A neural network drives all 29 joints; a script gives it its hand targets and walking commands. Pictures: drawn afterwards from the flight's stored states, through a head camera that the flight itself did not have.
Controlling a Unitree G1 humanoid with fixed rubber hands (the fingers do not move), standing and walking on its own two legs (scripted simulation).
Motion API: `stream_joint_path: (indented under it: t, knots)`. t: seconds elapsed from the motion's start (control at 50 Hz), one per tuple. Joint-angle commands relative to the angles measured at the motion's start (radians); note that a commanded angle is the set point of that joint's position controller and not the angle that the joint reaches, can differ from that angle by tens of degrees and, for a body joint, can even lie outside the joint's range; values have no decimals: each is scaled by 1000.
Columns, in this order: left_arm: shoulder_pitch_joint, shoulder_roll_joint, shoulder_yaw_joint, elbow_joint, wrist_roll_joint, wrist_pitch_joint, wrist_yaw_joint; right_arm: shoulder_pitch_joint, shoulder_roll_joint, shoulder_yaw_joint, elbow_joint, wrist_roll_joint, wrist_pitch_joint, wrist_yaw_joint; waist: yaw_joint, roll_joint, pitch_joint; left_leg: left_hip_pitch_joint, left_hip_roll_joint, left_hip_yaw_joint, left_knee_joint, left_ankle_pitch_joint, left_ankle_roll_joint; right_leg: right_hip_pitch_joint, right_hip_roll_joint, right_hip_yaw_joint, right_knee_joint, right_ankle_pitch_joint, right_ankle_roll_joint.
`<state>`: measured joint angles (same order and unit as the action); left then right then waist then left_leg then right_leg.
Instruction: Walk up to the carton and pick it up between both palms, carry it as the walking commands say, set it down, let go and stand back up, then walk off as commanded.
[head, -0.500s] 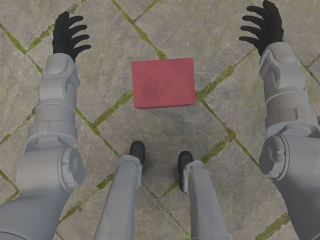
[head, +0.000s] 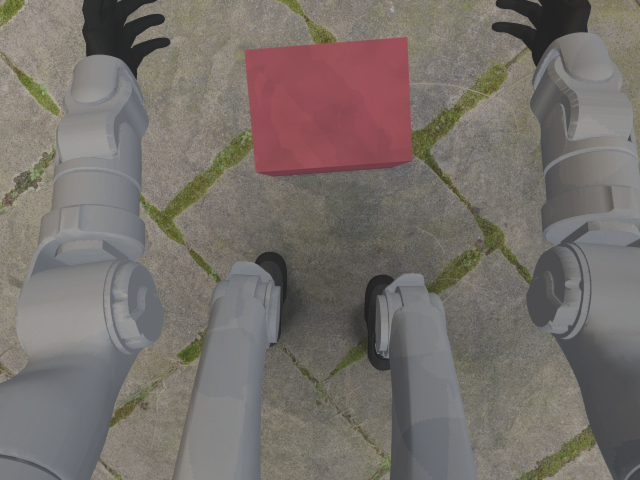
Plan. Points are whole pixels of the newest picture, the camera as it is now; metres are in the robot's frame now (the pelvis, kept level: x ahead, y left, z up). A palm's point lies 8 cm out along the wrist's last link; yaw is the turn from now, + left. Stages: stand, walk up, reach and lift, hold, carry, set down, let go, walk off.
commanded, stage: reach and lift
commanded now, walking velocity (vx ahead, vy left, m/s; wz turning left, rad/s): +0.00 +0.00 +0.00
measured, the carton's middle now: (328, 118) +0.52 +0.02 -0.44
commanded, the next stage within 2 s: none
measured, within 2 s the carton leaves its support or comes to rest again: neither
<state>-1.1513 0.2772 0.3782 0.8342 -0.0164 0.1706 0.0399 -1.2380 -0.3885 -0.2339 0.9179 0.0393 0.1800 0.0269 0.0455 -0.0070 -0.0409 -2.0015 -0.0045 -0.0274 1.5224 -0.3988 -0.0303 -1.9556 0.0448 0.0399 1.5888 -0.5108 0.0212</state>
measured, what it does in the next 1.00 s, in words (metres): lowers itself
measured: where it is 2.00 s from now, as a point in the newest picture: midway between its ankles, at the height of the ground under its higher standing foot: (324, 327)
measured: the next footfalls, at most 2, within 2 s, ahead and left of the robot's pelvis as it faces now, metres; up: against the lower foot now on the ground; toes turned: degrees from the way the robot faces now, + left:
none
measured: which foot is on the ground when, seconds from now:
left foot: down 0.00-1.00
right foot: down 0.00-1.00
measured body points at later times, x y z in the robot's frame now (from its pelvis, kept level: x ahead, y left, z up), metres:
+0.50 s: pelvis -0.02 +0.00 -0.12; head +0.35 +0.00 +0.15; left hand +0.52 +0.23 -0.27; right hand +0.56 -0.19 -0.27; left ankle +0.11 +0.13 -0.50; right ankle +0.07 -0.12 -0.50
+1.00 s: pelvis -0.02 +0.00 -0.18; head +0.36 -0.01 +0.05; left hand +0.51 +0.22 -0.37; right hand +0.54 -0.19 -0.37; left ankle +0.11 +0.13 -0.50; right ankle +0.07 -0.12 -0.50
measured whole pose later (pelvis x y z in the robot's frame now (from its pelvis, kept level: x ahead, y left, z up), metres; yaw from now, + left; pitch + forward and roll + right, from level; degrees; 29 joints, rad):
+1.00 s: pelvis -0.02 +0.00 -0.18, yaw +0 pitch +37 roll +2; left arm -1.46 0.39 0.20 1.19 -0.23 0.02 0.10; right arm -1.52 -0.47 0.00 1.17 0.24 0.07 -0.07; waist 0.05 0.01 0.41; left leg -2.30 0.02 -0.01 2.17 -0.51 -0.03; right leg -2.26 0.04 0.03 2.26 -0.63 0.02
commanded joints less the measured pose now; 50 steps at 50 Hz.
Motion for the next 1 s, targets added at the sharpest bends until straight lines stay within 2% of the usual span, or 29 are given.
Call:
stream_joint_path:
  t: [0.0,0.18,0.48,0.76,0.84,0.92,0.98]
  knots:
    - [-250,169,-19,-125,-35,-11,13,-293,-158,21,-134,30,-5,-16,16,-50,-1186,730,-49,110,33,337,-17,472,32,-98,-72,294,25]
    - [-297,182,-41,-22,-66,-26,26,-339,-155,57,-40,65,-15,-36,20,-55,-1037,550,-32,107,167,241,-13,327,15,-91,71,208,26]
    - [-392,207,-104,80,-126,-91,67,-428,-190,115,61,128,-82,-74,14,-38,-977,514,-14,82,378,260,-11,212,-18,-77,285,203,26]
    - [-484,240,-158,211,-193,-141,60,-517,-198,183,160,179,-122,-87,27,-43,-833,405,8,64,506,237,-14,155,-41,-48,413,190,22]
    - [-531,264,-167,248,-211,-158,55,-558,-206,199,176,173,-128,-90,23,-78,-765,336,15,58,531,221,-11,152,-47,-43,442,191,25]
    - [-530,283,-164,267,-217,-170,63,-584,-200,219,138,197,-135,-93,51,-81,-795,363,17,65,556,266,-2,189,-43,-38,464,234,27]
    - [-519,280,-173,282,-221,-171,64,-562,-192,231,154,208,-132,-95,55,-73,-787,362,20,68,563,266,-1,194,-42,-35,469,237,30]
